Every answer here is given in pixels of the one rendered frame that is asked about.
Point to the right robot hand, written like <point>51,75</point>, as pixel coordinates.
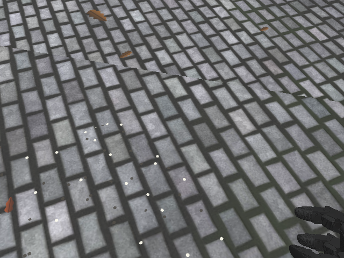
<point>332,246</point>

